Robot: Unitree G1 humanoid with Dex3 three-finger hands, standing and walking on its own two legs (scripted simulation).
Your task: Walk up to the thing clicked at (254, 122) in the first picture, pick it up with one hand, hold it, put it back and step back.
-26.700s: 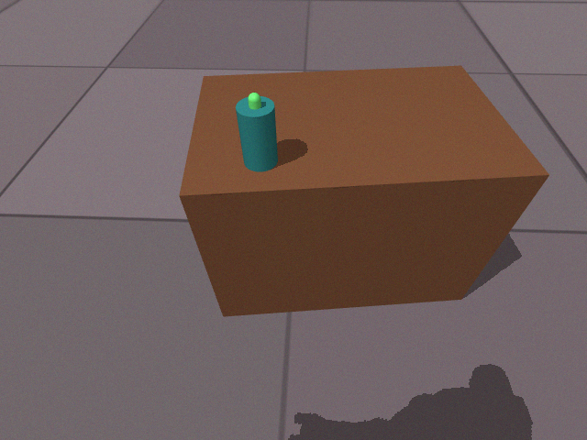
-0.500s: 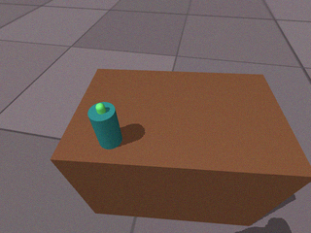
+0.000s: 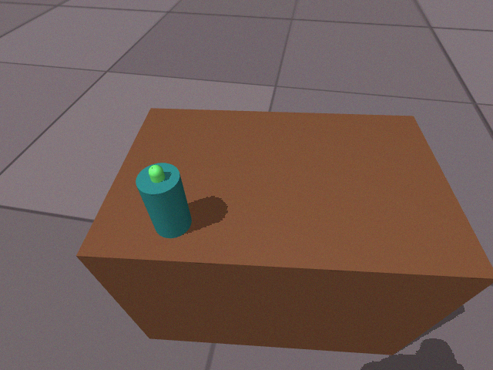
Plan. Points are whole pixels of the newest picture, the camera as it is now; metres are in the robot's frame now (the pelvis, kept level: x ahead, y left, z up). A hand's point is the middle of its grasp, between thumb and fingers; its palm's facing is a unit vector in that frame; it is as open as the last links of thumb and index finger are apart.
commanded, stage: stand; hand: left
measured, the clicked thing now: (164, 197) +0.47 +0.22 -0.03
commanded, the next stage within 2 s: step back in 1.46 s
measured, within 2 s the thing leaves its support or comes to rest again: neither
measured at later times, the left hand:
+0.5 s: hand out of the picture +0.08 +0.25 -0.16, palm faces -0.02 -0.94 -0.33, open 7.4 cm
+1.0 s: hand out of the picture +0.09 +0.25 -0.16, palm faces -0.02 -0.94 -0.34, open 7.4 cm
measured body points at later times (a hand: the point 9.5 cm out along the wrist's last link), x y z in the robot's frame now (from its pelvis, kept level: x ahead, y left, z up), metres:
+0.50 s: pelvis +0.02 +0.00 +0.00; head +0.03 +0.00 +0.45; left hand +0.08 +0.30 -0.13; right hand +0.08 -0.30 -0.14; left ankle +0.01 +0.14 -0.75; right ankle +0.02 -0.13 -0.75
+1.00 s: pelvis +0.02 +0.00 +0.00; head +0.04 +0.00 +0.45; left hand +0.09 +0.30 -0.13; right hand +0.09 -0.30 -0.14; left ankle +0.01 +0.14 -0.75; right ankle +0.02 -0.13 -0.75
